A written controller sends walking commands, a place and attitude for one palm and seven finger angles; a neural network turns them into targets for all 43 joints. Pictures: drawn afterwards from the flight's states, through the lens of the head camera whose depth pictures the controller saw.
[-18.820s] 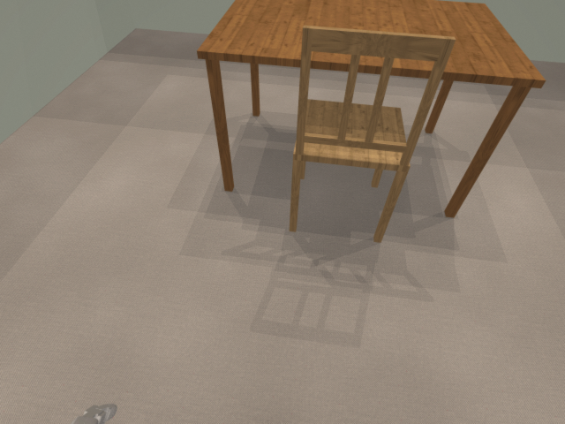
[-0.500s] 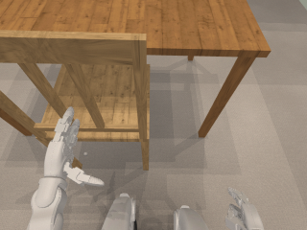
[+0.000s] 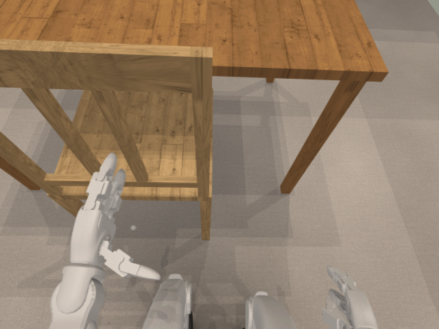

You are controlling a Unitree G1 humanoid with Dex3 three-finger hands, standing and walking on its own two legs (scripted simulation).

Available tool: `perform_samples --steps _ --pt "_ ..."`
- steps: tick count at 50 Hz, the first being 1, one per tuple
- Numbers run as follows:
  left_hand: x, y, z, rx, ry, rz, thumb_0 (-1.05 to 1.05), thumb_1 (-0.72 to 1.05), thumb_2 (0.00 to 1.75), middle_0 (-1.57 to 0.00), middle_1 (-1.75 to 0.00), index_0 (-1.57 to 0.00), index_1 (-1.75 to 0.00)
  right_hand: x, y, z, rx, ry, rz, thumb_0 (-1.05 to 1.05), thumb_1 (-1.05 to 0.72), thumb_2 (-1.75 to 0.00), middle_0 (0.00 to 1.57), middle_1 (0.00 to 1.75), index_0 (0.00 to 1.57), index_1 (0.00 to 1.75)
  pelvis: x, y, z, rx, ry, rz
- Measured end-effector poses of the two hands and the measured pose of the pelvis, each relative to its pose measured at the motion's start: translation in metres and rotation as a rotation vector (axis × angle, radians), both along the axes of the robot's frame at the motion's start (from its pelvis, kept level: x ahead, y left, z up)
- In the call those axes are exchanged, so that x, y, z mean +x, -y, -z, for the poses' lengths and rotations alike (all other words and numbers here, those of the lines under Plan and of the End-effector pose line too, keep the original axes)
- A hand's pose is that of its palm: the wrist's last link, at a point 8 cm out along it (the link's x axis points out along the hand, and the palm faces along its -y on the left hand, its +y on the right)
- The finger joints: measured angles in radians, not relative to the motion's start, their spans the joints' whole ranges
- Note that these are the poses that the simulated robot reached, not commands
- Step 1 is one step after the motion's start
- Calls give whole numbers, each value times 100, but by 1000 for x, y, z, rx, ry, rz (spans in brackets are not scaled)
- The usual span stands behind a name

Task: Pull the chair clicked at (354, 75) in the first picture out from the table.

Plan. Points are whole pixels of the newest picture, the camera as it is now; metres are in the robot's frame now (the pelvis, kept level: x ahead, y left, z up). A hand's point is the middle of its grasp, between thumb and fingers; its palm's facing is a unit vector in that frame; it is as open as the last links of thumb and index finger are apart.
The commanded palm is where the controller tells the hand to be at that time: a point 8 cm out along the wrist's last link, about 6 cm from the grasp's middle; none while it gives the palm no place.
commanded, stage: aim the fingers beside a spindle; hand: left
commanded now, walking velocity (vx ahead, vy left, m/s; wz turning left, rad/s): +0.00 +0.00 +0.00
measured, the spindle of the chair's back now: (75, 142) +0.43 +0.29 +0.03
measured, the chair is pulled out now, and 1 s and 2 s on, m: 0.00 0.00 0.00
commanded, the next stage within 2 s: push the fingers through the gap in 1.36 s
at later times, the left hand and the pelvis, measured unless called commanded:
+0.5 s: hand (115, 217) +0.30 +0.19 +0.01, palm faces +0.07 -1.00 -0.04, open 16.9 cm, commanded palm +0.27 +0.23 +0.02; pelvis +0.00 +0.00 +0.00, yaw +0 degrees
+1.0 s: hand (132, 226) +0.28 +0.15 +0.04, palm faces -0.04 -1.00 +0.02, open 16.9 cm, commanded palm +0.27 +0.23 +0.04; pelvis +0.00 +0.01 +0.00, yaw +0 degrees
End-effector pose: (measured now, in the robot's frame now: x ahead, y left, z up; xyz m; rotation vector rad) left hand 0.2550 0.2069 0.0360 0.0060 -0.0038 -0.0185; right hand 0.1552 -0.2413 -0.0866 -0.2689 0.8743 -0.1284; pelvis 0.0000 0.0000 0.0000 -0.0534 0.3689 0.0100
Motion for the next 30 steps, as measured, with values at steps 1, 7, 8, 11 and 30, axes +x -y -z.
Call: perform_samples --steps 1,7,8,11,30 --pt "0 -2 -11 18 46 -7 -1 -50 30 -6 -8 -6 -8 0 -1 -1 1 0 -3 1 -90 -90 20 30 20 30 0 0 -1 1 2 0" --pt "14 -29 0 63 6 -82 -1 -50 30 -6 -8 -6 -8 4 -4 5 31 -9 -23 1 -90 -90 20 30 20 30 -2 0 1 0 -2 -7" --pt "15 -31 12 45 -48 -82 -1 -50 30 -6 -8 -6 -8 4 -4 6 33 -9 -23 1 -90 -90 20 30 20 30 -2 0 2 0 -4 -8" --pt "10 -22 40 -12 -165 -48 -1 -50 30 -6 -8 -6 -8 4 -2 6 21 -4 -13 1 -90 -90 20 30 20 30 -3 -1 5 -3 -12 -7" --pt "6 -13 40 -42 -162 -5 -1 -50 30 -5 -8 -5 -8 1 -3 3 1 -7 2 1 -90 -90 20 30 20 30 -2 -4 4 -9 -13 -2"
